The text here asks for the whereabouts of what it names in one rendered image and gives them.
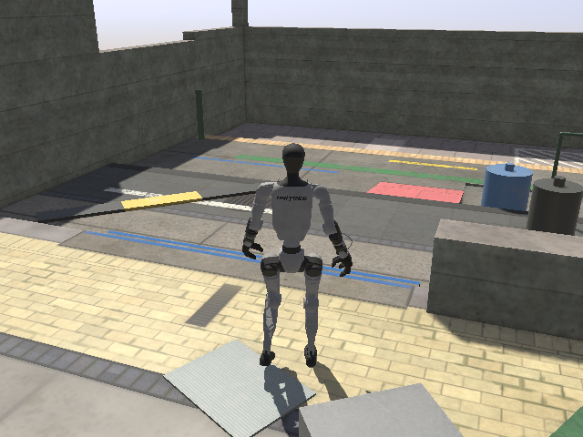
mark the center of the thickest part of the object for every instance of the robot left forearm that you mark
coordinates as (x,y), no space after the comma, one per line
(250,235)

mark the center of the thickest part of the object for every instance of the robot right upper arm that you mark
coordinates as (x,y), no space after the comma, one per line
(325,205)

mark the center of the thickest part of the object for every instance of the robot left foot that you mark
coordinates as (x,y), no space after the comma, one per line
(265,359)

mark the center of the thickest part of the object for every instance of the left robot hand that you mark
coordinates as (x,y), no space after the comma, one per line
(246,252)

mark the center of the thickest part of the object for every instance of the right robot hand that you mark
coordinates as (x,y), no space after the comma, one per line
(346,262)

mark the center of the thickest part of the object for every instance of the robot left thigh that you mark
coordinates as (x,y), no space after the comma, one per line
(271,273)

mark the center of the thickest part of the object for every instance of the robot right forearm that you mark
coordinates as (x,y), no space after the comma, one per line
(338,242)

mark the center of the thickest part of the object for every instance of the robot left upper arm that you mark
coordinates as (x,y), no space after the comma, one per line
(259,203)

